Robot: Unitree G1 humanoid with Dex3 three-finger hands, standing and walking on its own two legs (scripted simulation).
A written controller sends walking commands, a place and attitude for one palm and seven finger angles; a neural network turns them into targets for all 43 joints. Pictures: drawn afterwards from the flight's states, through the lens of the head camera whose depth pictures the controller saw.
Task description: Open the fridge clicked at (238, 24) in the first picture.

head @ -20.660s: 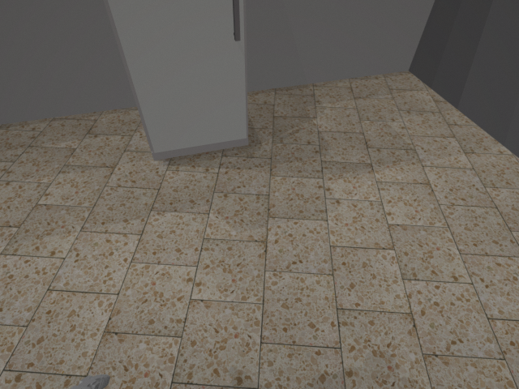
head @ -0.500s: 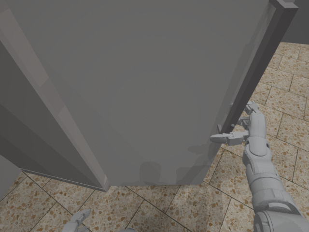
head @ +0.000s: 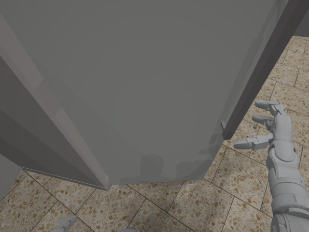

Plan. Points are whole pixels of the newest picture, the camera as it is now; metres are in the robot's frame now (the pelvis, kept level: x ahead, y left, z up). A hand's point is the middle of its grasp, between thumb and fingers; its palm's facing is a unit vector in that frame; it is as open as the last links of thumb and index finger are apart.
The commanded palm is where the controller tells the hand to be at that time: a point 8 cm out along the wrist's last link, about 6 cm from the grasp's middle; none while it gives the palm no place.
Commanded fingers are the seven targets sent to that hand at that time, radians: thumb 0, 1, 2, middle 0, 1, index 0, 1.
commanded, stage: slip the hand off the handle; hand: right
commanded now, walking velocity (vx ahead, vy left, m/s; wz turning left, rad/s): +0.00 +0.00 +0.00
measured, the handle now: (247, 85) +0.45 -0.17 +0.15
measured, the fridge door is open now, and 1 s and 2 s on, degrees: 73 73 73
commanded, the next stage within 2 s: draw the hand back to the body in 1.02 s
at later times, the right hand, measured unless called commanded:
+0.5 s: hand (269, 132) +0.39 -0.26 +0.04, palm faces +0.18 +0.96 -0.19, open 14.7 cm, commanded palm +0.34 -0.30 +0.06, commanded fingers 0.00 0.55 -0.20 0.25 1.15 0.25 1.15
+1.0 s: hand (281, 165) +0.30 -0.26 +0.04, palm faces +0.20 +0.96 -0.19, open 14.7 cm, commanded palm +0.26 -0.31 +0.06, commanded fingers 0.00 0.55 -0.20 0.25 1.15 0.25 1.15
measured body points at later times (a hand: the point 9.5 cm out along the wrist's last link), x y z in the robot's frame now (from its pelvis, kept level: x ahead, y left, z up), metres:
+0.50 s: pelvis +0.01 +0.00 +0.00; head +0.06 -0.01 +0.45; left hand +0.10 +0.26 -0.11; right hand +0.38 -0.31 +0.05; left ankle +0.02 +0.12 -0.71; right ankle +0.01 -0.11 -0.71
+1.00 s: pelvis +0.01 +0.00 +0.00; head +0.04 -0.01 +0.45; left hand +0.17 +0.24 -0.08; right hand +0.29 -0.31 +0.05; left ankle +0.02 +0.12 -0.71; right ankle +0.01 -0.11 -0.71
